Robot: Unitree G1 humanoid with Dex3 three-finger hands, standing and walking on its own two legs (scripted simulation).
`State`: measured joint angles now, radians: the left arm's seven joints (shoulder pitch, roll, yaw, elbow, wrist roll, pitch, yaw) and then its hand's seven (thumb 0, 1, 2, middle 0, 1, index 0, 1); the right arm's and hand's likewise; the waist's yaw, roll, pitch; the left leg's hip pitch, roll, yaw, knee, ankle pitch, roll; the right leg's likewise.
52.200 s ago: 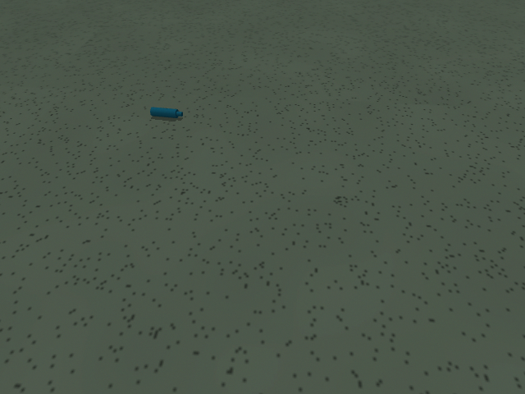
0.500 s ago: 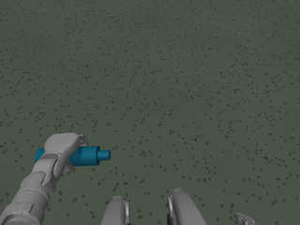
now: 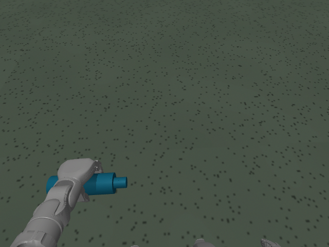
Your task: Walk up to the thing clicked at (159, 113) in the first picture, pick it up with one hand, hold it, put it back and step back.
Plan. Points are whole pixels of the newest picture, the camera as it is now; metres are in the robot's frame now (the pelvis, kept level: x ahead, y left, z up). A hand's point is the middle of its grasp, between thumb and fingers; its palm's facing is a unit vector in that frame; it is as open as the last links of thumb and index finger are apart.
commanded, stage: hold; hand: left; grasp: from above
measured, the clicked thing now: (89, 184) +0.33 +0.21 -0.10
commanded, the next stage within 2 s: crouch in 1.98 s
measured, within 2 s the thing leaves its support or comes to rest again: neither
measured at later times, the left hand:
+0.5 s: hand (77, 179) +0.32 +0.22 -0.04, palm faces -0.50 -0.02 -0.87, open 8.7 cm
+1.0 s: hand (78, 186) +0.29 +0.21 -0.01, palm faces -0.49 -0.02 -0.87, open 8.8 cm
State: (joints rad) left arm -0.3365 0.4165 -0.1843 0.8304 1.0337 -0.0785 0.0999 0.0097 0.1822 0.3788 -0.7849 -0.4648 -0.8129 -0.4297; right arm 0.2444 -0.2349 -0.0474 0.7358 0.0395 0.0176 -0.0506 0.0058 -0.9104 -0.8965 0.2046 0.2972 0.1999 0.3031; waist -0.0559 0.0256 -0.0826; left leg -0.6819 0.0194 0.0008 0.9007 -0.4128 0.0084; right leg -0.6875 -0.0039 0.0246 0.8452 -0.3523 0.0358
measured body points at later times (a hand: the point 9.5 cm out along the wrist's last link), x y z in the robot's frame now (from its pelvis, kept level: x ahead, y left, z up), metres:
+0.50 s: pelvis +0.02 +0.00 +0.02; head +0.05 -0.01 +0.47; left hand +0.34 +0.22 +0.01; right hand +0.13 -0.27 -0.09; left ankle +0.02 +0.11 -0.69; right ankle +0.04 -0.14 -0.69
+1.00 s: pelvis +0.00 -0.01 +0.03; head +0.02 -0.03 +0.48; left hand +0.31 +0.21 +0.04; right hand +0.13 -0.27 -0.08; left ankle +0.02 +0.11 -0.69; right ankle +0.04 -0.14 -0.69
